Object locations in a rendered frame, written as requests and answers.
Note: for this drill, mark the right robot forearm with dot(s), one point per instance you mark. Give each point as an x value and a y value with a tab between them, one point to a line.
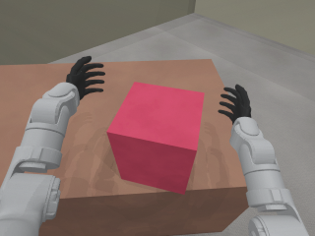
265	185

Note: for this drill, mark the left robot forearm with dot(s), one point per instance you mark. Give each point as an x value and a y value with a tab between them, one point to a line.
40	149

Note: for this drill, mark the carton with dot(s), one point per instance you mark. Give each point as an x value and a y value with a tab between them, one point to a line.
154	136

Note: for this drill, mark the robot left upper arm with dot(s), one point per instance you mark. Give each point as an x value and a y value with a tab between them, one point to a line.
28	200

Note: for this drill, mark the right robot hand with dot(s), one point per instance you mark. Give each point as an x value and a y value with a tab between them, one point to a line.
241	107

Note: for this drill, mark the left robot hand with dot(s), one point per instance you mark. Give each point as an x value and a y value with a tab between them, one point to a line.
78	76

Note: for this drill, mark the robot right upper arm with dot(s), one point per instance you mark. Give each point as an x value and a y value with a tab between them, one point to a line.
275	225

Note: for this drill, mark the pedestal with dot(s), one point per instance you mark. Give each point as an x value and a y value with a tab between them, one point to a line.
94	200

